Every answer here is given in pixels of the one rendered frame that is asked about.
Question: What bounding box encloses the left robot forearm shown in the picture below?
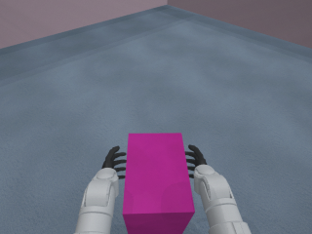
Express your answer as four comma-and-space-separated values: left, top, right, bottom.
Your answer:
74, 168, 119, 234

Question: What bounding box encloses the left robot hand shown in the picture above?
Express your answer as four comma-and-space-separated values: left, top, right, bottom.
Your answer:
102, 145, 127, 179

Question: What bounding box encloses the right robot hand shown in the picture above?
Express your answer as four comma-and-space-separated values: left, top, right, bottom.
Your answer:
184, 144, 208, 178

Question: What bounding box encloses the right robot forearm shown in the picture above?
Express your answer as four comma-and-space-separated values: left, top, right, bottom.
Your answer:
193, 164, 252, 234

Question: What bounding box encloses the carton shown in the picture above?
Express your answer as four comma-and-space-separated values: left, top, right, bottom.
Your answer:
122, 133, 195, 234

